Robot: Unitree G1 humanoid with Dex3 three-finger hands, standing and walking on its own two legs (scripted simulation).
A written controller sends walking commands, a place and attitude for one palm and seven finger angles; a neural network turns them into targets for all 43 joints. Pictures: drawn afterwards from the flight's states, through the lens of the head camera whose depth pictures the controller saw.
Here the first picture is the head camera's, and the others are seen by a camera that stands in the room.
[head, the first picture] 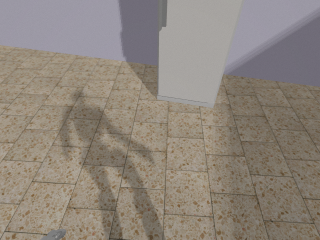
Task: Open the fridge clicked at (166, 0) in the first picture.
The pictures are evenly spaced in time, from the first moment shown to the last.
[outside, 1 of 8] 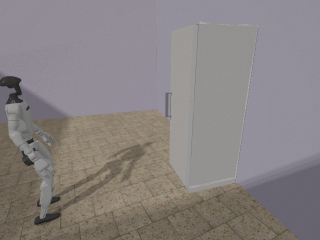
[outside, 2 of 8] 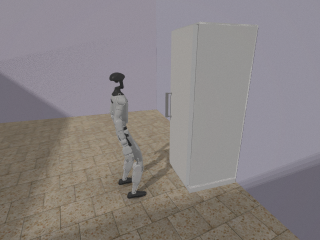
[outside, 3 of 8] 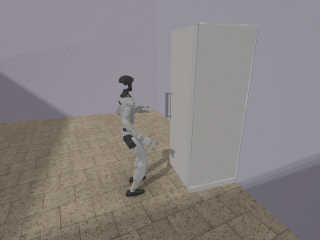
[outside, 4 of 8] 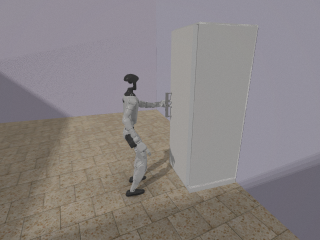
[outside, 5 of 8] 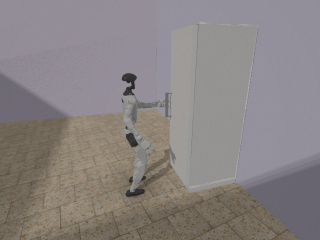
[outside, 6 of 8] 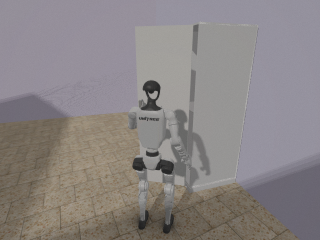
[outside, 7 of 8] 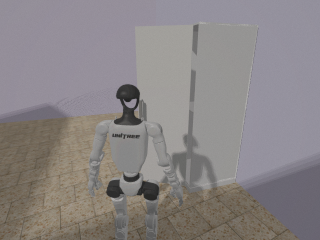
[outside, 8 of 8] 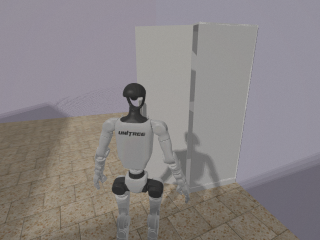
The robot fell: no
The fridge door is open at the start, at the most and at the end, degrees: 0 69 60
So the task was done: yes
